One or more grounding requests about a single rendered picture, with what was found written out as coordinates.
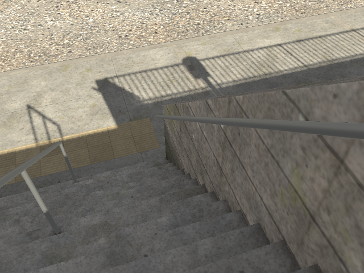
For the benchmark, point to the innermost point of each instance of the stairs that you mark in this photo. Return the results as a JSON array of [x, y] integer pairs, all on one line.
[[149, 217]]

